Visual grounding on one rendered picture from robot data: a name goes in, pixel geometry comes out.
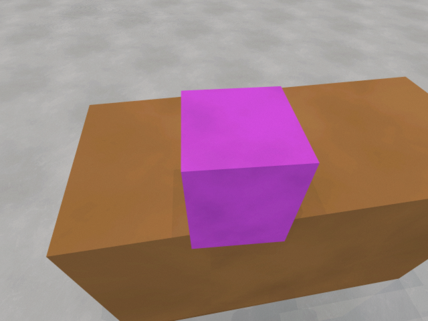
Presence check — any pedestal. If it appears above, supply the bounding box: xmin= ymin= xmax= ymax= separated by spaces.
xmin=46 ymin=77 xmax=428 ymax=321

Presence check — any carton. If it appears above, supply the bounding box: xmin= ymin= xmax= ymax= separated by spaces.
xmin=181 ymin=86 xmax=320 ymax=249

